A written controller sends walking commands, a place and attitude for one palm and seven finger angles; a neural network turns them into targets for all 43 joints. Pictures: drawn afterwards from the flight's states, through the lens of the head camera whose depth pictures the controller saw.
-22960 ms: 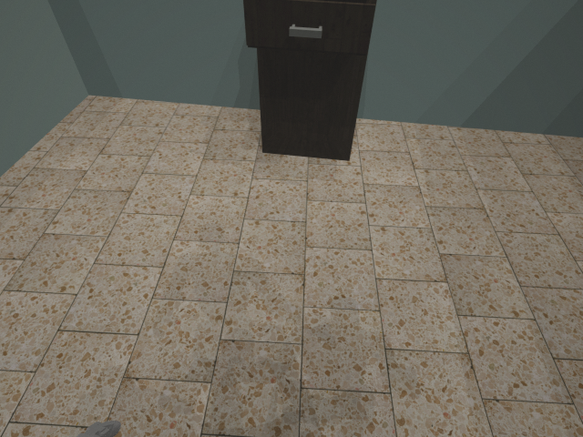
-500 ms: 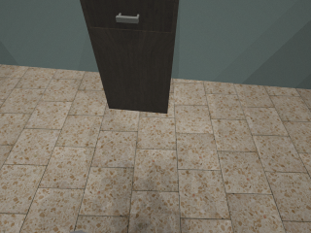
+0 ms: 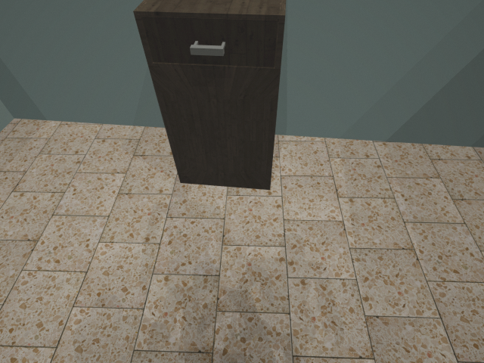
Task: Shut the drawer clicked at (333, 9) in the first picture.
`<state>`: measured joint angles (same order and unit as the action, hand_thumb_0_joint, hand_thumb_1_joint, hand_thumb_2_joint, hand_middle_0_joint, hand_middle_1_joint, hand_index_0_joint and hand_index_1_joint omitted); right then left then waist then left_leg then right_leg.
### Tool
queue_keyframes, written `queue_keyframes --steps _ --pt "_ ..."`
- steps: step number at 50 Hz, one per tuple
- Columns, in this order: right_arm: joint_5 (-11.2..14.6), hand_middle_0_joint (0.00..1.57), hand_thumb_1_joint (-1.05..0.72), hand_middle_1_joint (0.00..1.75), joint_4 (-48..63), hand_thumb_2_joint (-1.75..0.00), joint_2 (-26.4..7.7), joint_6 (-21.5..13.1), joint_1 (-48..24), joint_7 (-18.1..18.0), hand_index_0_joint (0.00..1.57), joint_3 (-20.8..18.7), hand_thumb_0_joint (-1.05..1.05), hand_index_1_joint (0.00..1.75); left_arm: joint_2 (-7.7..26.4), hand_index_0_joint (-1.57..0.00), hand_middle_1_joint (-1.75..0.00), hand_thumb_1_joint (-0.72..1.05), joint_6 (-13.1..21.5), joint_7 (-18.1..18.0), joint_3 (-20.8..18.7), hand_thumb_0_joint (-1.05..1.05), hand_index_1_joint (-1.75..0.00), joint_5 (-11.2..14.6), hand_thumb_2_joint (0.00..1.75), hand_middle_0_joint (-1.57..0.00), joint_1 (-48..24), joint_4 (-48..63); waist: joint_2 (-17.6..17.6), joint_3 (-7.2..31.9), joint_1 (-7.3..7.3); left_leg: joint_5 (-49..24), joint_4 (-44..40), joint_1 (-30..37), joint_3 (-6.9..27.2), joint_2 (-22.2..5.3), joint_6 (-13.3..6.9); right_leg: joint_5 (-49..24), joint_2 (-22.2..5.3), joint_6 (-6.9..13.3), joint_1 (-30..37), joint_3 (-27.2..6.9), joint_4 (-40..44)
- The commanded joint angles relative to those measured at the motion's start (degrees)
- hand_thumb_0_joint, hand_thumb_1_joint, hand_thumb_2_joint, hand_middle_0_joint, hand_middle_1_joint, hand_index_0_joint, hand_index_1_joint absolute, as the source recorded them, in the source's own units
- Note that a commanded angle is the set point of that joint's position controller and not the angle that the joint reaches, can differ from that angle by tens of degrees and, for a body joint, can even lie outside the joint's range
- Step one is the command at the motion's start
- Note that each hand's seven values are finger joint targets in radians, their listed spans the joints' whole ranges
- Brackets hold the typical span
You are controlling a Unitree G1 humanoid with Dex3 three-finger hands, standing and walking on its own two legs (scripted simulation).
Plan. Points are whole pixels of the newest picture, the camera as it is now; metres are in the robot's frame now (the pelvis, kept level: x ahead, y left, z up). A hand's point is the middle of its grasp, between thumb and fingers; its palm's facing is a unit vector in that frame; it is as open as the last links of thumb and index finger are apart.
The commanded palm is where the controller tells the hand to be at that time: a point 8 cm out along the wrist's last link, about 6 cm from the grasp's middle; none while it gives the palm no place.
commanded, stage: let the arm hang, fingers relaxed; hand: left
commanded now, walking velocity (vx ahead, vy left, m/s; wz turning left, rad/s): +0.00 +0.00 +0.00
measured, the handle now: (208, 47) +1.06 +0.18 +0.02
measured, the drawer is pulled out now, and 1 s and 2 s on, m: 0.00 0.00 0.00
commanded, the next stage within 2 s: look to check the result in 0.20 s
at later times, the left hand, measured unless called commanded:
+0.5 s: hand out of the picture +0.10 +0.24 -0.15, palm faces -0.02 -0.94 -0.33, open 7.4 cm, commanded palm none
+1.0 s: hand out of the picture +0.12 +0.24 -0.15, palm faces -0.03 -0.94 -0.33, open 7.4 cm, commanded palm none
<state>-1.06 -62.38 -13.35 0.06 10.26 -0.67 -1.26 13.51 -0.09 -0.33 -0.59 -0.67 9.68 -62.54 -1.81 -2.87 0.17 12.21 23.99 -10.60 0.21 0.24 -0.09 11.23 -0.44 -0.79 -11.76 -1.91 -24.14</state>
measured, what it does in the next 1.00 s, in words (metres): stands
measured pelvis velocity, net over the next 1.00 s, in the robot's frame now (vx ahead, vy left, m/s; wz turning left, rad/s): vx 0.03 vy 0.00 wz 0.00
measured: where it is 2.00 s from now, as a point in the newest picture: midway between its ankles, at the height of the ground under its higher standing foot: outside the picture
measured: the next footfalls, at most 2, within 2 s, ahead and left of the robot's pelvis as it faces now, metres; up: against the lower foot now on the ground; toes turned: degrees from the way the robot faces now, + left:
none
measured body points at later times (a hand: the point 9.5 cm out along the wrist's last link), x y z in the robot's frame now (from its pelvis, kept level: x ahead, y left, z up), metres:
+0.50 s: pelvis +0.02 +0.00 +0.00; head +0.04 -0.01 +0.45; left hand +0.10 +0.28 -0.13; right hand +0.08 -0.29 -0.14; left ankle +0.01 +0.12 -0.74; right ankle +0.02 -0.13 -0.74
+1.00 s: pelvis +0.03 +0.00 +0.01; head +0.05 -0.01 +0.45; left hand +0.12 +0.29 -0.13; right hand +0.10 -0.30 -0.14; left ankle +0.01 +0.12 -0.74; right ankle +0.02 -0.13 -0.74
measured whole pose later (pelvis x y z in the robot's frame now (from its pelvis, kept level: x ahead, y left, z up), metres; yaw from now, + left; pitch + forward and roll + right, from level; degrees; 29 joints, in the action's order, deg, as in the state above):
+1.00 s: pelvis +0.03 +0.00 +0.01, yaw +0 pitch -1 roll +0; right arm -0.9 -64.1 -18.8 -0.2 5.6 -0.3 -1.0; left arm 18.4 0.8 0.1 -0.6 -0.5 4.9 -63.7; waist -1.0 -3.4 0.8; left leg 12.0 18.8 -5.8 0.2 -0.4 0.4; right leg 11.0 0.1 -0.4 -7.2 -1.9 -19.2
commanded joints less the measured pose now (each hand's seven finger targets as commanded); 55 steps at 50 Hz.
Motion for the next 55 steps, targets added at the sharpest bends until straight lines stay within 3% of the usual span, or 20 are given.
queue_keyframes --steps 1,9,13,17,27,41,51,55 --pt "0.1 0.20 -0.90 0.30 1.9 -0.90 -9.5 -1.1 0.9 -0.7 0.20 -1.5 0.00 0.30 10.7 -0.20 -0.30 0.90 1.3 -0.8 -2.4 0.00 -0.30 -0.1 0.90 -0.20 -1.3 2.2 1.4 2.6 0.38 -6.3 -4.6 1.6 4.7 -5.8 -1.8 -3.3 -4.7 2.6 0.0 -4.2 5.0" --pt "0.0 0.20 -0.90 0.30 1.6 -0.90 -11.3 -1.2 -1.6 -0.7 0.20 -1.6 0.00 0.30 12.2 -0.20 -0.30 0.90 1.4 -0.6 -2.6 0.00 -0.30 -0.1 0.90 -0.20 -3.2 1.8 0.1 3.0 0.30 -7.5 -5.3 2.6 4.7 -6.1 -1.7 -4.9 -5.0 2.7 1.2 -4.4 5.6" --pt "0.1 0.20 -0.90 0.30 1.6 -0.90 -12.3 -1.2 -2.2 -0.6 0.20 -1.8 0.00 0.30 13.2 -0.20 -0.30 0.90 1.6 -0.6 -2.7 0.00 -0.30 -0.1 0.90 -0.20 -3.9 1.8 2.3 4.4 0.43 -8.4 -5.2 3.7 4.6 -6.2 -1.6 -6.6 -5.3 2.7 2.4 -4.3 5.9" --pt "0.1 0.20 -0.90 0.30 1.7 -0.90 -13.6 -1.3 -3.2 -0.6 0.20 -1.8 0.00 0.30 14.1 -0.20 -0.30 0.90 1.7 -0.6 -2.7 0.00 -0.30 0.0 0.90 -0.20 -4.8 2.0 0.5 4.6 0.35 -9.9 -5.3 4.1 4.6 -6.4 -1.5 -8.3 -5.3 2.8 3.0 -4.5 5.8" --pt "0.2 0.20 -0.90 0.30 1.5 -0.90 -15.3 -1.2 -4.4 -0.5 0.20 -1.8 0.00 0.30 15.8 -0.20 -0.30 0.90 1.8 -0.6 -2.6 0.00 -0.30 0.0 0.90 -0.20 -6.2 2.0 1.9 4.2 0.45 -10.5 -6.0 4.9 4.4 -6.7 -1.3 -9.7 -5.4 2.7 3.6 -4.5 6.6" --pt "0.1 0.20 -0.90 0.30 1.5 -0.90 -16.6 -1.4 -5.6 -0.4 0.20 -1.6 0.00 0.30 16.7 -0.20 -0.30 0.90 1.8 -0.4 -2.6 0.00 -0.30 0.0 0.90 -0.20 -7.1 2.1 1.6 5.1 0.53 -11.3 -6.9 6.2 4.4 -6.9 -1.2 -10.2 -5.7 2.5 4.5 -4.5 7.1" --pt "0.2 0.20 -0.90 0.30 1.7 -0.90 -16.9 -1.5 -5.4 -0.5 0.20 -1.6 0.00 0.30 17.0 -0.20 -0.30 0.90 2.1 -0.5 -2.6 0.00 -0.30 0.1 0.90 -0.20 -6.6 2.2 2.2 6.9 0.62 -14.8 -6.3 7.8 4.1 -7.1 -1.2 -14.9 -6.0 2.6 6.1 -4.2 6.7" --pt "0.3 0.20 -0.90 0.30 1.7 -0.90 -16.8 -1.5 -5.6 -0.5 0.20 -1.6 0.00 0.30 17.0 -0.20 -0.30 0.90 2.0 -0.5 -2.5 0.00 -0.30 0.1 0.90 -0.20 -6.5 2.2 1.9 5.9 0.55 -14.0 -6.5 7.6 4.2 -7.0 -1.2 -14.0 -6.0 2.5 5.7 -4.3 7.1"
